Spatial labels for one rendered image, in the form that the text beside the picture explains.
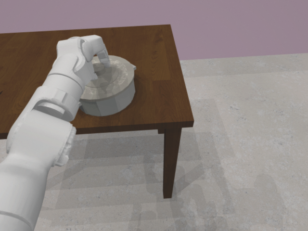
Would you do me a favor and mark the robot left forearm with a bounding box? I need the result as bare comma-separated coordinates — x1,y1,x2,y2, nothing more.
6,37,94,154

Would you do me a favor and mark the table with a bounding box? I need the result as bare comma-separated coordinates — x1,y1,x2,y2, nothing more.
0,24,194,199

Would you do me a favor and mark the left robot hand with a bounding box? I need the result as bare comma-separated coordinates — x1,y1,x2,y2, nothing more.
82,35,110,81

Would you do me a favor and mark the robot left upper arm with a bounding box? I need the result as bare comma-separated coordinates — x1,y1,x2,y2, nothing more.
0,109,77,231

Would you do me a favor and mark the lid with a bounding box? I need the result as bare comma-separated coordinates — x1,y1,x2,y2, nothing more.
80,55,134,102

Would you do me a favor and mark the pot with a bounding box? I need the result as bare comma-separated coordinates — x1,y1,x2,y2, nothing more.
78,64,136,116

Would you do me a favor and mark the knob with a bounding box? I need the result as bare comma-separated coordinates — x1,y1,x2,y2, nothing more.
93,63,106,76

